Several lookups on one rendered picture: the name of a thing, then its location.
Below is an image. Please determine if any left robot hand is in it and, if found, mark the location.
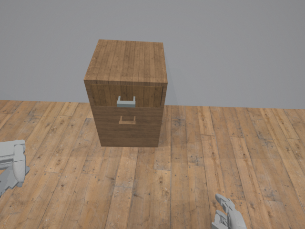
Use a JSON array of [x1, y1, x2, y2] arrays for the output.
[[0, 140, 30, 198]]

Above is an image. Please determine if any drawer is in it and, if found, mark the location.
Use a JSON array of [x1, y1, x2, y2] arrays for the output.
[[90, 83, 163, 108]]

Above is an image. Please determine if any right robot hand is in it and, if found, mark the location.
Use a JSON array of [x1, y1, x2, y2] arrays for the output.
[[212, 194, 247, 229]]

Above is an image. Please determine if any handle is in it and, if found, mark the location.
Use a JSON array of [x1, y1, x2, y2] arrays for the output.
[[117, 96, 135, 107], [119, 121, 136, 127]]

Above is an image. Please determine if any cabinet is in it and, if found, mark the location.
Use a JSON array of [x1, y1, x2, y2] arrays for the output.
[[83, 39, 168, 147]]

